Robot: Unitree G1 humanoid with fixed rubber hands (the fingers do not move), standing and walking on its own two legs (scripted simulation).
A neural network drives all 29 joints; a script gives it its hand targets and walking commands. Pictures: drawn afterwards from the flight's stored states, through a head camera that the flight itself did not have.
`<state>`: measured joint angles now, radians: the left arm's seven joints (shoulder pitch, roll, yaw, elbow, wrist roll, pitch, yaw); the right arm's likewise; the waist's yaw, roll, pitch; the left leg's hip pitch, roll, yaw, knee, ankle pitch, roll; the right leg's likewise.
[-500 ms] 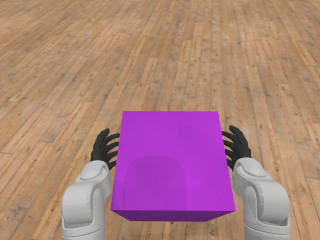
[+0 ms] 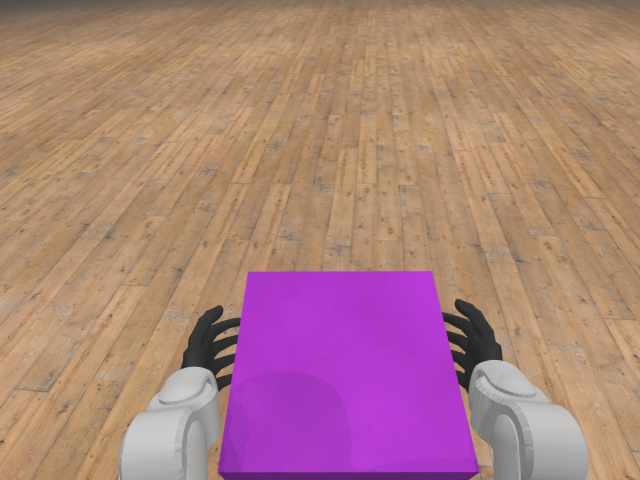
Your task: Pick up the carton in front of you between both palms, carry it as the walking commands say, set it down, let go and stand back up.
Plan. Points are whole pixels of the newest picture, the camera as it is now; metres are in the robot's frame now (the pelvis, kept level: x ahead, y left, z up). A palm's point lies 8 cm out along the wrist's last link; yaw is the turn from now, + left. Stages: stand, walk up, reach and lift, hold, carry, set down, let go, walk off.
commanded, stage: carry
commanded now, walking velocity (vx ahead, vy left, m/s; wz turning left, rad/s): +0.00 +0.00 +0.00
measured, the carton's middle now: (339, 399) +0.23 +0.00 +0.02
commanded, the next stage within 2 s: hold in 1.96 s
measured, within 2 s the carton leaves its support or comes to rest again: neither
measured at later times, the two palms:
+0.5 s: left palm (217, 353) +0.26 +0.14 +0.09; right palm (478, 343) +0.26 -0.16 +0.09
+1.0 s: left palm (215, 384) +0.23 +0.14 +0.07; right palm (482, 372) +0.24 -0.16 +0.08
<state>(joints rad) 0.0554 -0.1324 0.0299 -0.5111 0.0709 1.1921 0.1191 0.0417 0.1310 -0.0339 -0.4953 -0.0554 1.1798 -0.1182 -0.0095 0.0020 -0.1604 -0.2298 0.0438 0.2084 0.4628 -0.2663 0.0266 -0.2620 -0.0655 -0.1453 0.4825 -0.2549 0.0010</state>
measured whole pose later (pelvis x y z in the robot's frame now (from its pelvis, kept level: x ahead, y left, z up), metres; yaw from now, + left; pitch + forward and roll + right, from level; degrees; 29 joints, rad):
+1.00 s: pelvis -0.01 -0.01 +0.00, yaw +1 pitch +2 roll +0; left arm -0.02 -0.13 0.05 -0.33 0.12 1.15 0.09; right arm -0.03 0.13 -0.06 -0.32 -0.12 1.14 -0.09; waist 0.00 0.00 -0.13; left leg -0.25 0.07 0.18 0.50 -0.27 0.01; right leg -0.27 -0.05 -0.17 0.50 -0.26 -0.02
